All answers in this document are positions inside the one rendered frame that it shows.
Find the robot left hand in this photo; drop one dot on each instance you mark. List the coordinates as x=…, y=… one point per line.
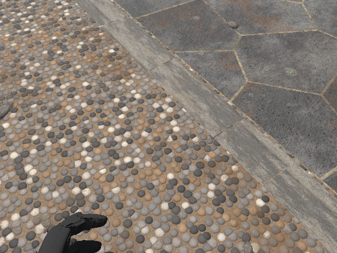
x=58, y=238

